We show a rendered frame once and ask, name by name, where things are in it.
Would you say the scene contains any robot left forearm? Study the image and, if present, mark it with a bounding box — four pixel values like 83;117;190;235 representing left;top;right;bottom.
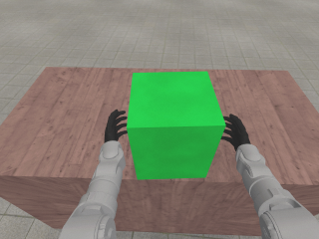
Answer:
59;140;126;239

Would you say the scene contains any robot right forearm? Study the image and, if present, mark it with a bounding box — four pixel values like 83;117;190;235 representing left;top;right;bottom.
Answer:
235;143;319;226

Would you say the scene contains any robot left hand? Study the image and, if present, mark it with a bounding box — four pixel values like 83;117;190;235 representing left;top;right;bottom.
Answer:
104;110;128;143

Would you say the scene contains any robot right upper arm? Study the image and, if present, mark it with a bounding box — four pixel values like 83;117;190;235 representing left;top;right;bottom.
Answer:
259;207;319;239

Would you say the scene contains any robot left upper arm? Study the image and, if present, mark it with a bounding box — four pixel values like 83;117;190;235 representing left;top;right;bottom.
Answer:
60;213;117;239

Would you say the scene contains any pedestal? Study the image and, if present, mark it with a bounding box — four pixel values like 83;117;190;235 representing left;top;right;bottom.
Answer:
0;67;319;236

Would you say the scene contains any carton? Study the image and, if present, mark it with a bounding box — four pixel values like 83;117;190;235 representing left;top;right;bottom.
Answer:
127;71;226;180

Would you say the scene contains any robot right hand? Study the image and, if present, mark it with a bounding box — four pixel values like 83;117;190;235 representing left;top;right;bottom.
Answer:
221;114;251;151

